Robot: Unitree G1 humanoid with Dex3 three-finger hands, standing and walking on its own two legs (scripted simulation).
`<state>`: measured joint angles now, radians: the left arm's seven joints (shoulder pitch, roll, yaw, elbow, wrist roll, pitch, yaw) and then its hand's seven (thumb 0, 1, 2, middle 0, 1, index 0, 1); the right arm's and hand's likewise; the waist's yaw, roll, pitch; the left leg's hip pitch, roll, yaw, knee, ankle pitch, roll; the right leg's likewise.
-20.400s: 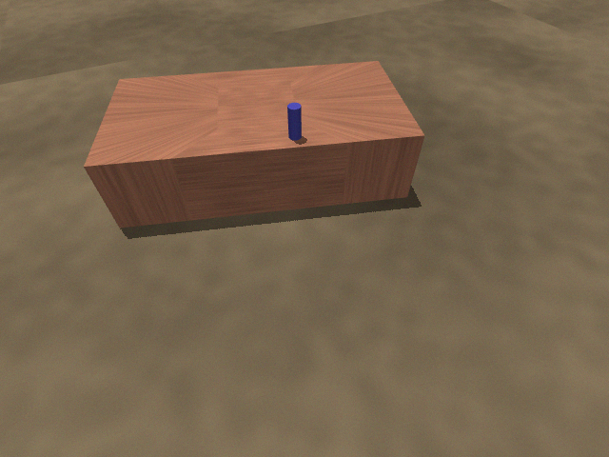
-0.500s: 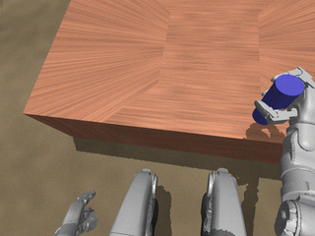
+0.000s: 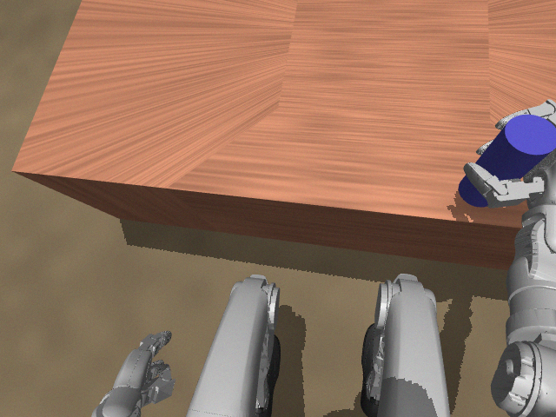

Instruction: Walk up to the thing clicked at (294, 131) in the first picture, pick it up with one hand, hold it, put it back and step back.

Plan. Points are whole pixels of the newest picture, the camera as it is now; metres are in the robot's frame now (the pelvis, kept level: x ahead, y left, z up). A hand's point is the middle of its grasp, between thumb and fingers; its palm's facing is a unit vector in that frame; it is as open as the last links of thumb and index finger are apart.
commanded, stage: lower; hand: right
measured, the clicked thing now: (500, 166) +0.44 -0.25 -0.02
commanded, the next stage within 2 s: loosen in 0.46 s
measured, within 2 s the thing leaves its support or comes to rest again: rests again in 0.28 s
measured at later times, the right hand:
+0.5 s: hand (500, 164) +0.45 -0.26 -0.04, palm faces +0.23 +0.97 -0.01, open 8.8 cm
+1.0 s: hand (502, 163) +0.45 -0.26 -0.04, palm faces +0.22 +0.98 -0.01, open 11.3 cm
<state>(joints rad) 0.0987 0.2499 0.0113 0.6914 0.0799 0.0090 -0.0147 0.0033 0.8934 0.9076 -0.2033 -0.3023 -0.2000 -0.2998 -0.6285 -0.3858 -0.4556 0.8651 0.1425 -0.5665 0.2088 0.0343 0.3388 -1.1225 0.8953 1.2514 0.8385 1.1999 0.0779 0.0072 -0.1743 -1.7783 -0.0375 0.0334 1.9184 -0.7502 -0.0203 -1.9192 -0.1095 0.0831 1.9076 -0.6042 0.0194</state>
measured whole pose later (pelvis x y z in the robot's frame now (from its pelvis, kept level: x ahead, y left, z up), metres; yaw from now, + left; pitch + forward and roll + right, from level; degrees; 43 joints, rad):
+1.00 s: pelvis -0.02 +0.01 -0.05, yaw +1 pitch +34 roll +4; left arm 0.12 0.27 0.00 0.70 0.07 0.00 0.00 0.00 0.92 0.87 -0.19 -0.30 -0.21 -0.27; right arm -0.71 -0.48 -0.50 0.91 0.16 -0.49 0.24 0.00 0.41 -0.47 0.86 0.69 0.85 0.68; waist 0.08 0.01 -0.16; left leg -1.94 -0.06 0.05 2.08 -0.73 0.00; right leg -2.07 -0.12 0.12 2.05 -0.58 0.04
